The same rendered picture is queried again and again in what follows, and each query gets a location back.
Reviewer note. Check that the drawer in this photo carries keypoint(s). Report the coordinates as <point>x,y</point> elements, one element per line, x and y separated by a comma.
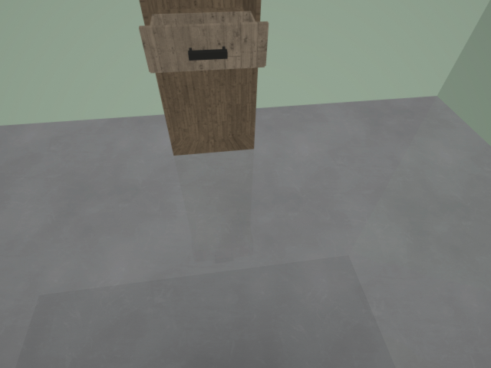
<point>167,39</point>

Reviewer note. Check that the handle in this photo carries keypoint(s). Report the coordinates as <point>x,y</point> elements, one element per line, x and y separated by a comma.
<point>207,54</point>

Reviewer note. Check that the cabinet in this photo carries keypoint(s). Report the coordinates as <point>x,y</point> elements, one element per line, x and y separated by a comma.
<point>207,111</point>

